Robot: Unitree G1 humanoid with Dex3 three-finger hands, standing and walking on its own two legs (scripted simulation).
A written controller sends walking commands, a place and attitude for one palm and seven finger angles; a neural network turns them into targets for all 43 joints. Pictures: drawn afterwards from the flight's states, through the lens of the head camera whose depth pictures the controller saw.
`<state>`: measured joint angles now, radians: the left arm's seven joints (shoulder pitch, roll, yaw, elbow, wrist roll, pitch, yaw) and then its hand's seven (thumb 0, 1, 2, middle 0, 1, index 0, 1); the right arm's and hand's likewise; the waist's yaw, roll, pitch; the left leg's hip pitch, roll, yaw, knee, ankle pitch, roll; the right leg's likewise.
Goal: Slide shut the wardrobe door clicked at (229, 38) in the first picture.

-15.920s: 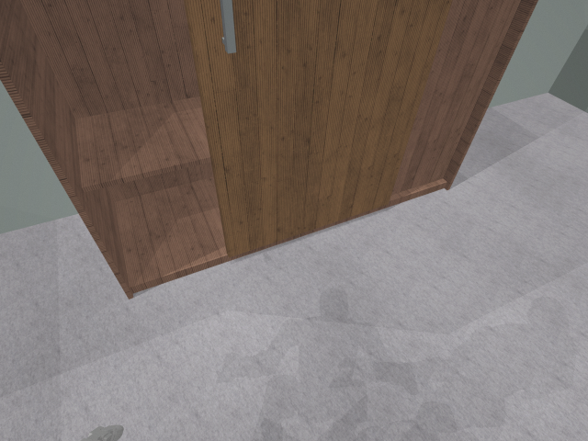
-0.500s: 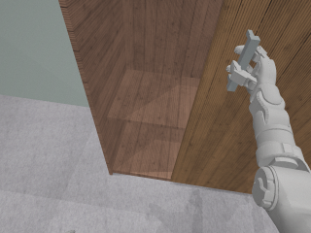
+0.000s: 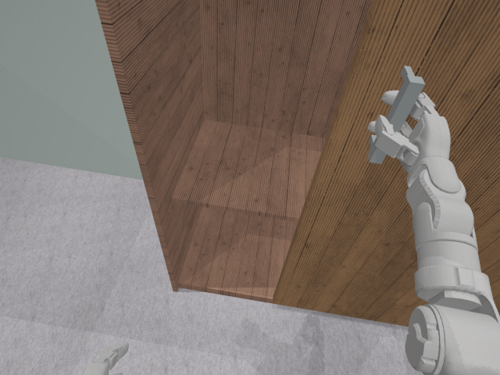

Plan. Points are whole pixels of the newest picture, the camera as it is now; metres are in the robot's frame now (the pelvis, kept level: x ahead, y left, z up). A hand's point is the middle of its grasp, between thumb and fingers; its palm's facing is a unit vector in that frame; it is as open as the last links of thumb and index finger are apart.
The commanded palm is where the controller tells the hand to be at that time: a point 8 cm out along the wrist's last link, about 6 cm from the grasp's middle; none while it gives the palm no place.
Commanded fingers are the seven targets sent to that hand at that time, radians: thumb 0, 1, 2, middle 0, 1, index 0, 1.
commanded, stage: grip the handle and tug to test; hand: right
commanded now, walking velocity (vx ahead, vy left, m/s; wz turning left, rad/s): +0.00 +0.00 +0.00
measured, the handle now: (390, 116) +0.50 -0.15 +0.20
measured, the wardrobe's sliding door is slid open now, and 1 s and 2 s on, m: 0.39 0.38 0.22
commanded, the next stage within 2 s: tug the door sideways, standing still in 0.02 s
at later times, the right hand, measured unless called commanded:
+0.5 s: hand (378, 132) +0.45 -0.12 +0.20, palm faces +0.09 +1.00 -0.02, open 5.5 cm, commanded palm +0.43 -0.13 +0.20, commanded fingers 0.00 -0.90 -0.90 0.45 1.40 0.45 1.40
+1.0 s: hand (370, 133) +0.46 -0.11 +0.19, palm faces +0.17 +0.97 -0.17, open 6.1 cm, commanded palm +0.44 -0.12 +0.20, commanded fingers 0.00 -0.90 -0.90 0.45 1.40 0.45 1.40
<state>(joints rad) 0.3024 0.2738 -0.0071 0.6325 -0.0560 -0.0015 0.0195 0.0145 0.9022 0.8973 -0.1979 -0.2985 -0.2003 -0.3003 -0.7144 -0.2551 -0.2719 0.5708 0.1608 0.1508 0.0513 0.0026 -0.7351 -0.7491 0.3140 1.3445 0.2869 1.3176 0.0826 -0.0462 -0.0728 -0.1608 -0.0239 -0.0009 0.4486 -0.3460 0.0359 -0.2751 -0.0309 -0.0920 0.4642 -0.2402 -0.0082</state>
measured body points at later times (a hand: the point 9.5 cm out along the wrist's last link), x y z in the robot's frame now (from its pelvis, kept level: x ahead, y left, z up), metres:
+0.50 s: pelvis +0.03 +0.00 +0.00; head +0.04 +0.03 +0.45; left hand +0.18 +0.23 -0.13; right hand +0.44 -0.17 +0.20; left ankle -0.08 +0.09 -0.73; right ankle -0.02 -0.13 -0.74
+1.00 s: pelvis -0.01 +0.04 -0.03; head +0.07 +0.08 +0.41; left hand +0.14 +0.24 -0.18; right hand +0.45 -0.16 +0.20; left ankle +0.08 +0.11 -0.74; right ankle -0.01 -0.13 -0.74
